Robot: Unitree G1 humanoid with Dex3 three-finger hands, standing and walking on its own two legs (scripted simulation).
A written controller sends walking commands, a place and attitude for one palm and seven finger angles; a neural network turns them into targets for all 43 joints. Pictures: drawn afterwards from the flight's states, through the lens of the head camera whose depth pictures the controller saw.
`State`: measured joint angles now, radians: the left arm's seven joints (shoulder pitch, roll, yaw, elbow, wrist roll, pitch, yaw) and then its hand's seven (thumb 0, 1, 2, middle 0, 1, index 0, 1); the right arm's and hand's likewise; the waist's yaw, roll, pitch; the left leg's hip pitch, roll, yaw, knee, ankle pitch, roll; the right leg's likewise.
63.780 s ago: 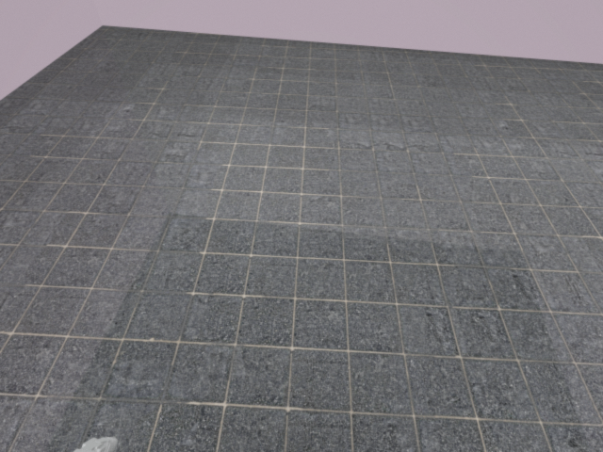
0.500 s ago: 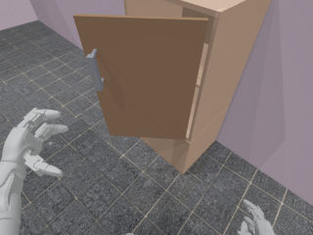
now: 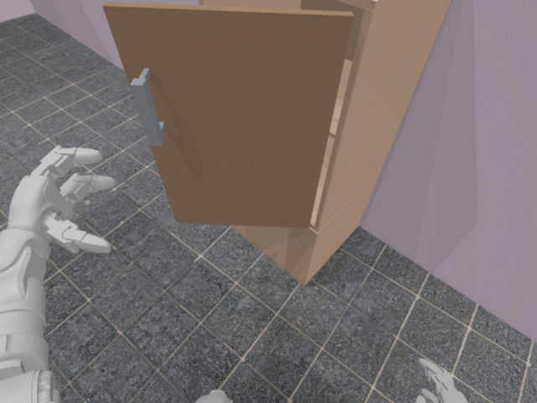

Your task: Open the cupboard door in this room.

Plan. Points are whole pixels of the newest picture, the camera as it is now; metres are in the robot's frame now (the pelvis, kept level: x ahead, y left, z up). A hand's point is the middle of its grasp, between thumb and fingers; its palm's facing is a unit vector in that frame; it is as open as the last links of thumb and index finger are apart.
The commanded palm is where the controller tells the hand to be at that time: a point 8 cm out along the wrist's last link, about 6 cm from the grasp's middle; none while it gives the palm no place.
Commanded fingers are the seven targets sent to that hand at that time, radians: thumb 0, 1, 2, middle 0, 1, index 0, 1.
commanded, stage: move the hooked fingers beside the handle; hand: left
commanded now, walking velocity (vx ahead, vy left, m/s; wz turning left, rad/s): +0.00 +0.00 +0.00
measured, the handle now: (151, 108) +0.61 +0.25 +0.10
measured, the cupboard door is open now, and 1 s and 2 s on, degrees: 40 40 40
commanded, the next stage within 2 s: slide the fingers in behind the handle in 1.96 s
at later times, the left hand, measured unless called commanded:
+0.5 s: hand (100, 161) +0.45 +0.29 +0.11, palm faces +0.01 -1.00 +0.02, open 14.0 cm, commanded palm +0.43 +0.34 +0.10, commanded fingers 0.00 -0.50 0.30 -0.30 -1.20 -0.30 -1.20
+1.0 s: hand (102, 134) +0.51 +0.31 +0.11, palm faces +0.02 -1.00 +0.01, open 14.0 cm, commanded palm +0.51 +0.35 +0.10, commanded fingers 0.00 -0.50 0.30 -0.30 -1.20 -0.30 -1.20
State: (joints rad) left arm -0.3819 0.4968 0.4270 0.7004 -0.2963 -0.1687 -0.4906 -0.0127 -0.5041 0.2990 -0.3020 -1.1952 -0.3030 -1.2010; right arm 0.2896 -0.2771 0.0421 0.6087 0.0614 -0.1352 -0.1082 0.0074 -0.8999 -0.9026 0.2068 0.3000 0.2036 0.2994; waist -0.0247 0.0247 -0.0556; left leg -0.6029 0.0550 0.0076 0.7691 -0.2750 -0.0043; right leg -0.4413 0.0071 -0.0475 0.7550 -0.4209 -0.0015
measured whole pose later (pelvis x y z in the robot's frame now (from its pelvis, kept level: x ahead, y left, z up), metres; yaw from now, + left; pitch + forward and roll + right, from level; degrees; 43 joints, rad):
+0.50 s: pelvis +0.00 +0.01 -0.01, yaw -1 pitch +13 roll -3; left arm -0.75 0.66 0.49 1.11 -0.20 -0.27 -0.51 -0.01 -0.50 0.30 -0.30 -1.20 -0.30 -1.20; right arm 0.37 -0.29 0.03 0.64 0.04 -0.03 -0.09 0.00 -0.90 -0.90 0.21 0.30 0.20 0.30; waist -0.10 0.01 -0.07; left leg -0.78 0.07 0.01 0.86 -0.31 0.01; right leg -0.61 0.01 -0.04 0.83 -0.44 0.01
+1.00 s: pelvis +0.01 +0.02 -0.03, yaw -3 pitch +20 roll -5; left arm -1.00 0.88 0.54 1.32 -0.10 -0.25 -0.54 -0.01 -0.50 0.30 -0.30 -1.19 -0.30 -1.20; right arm 0.41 -0.30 0.05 0.63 0.03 0.06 -0.09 0.00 -0.90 -0.90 0.21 0.30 0.20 0.30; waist -0.18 0.01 -0.08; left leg -0.96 0.09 0.00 0.96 -0.35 0.01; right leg -0.76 0.04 -0.04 0.88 -0.46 0.02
